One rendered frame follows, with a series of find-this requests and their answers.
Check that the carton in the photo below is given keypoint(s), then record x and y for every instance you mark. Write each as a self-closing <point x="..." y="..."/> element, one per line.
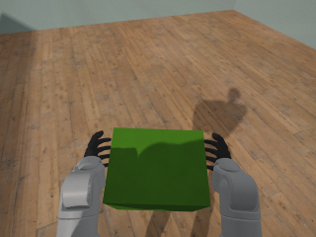
<point x="157" y="169"/>

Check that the right robot forearm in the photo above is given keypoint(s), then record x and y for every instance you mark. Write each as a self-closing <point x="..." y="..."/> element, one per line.
<point x="239" y="202"/>

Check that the left robot forearm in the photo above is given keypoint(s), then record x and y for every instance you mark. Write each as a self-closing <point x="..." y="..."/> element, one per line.
<point x="79" y="203"/>

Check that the right robot hand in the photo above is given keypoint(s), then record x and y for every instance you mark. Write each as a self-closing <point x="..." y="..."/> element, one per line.
<point x="221" y="152"/>

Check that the left robot hand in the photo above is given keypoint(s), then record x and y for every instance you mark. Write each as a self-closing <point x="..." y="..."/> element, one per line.
<point x="94" y="150"/>

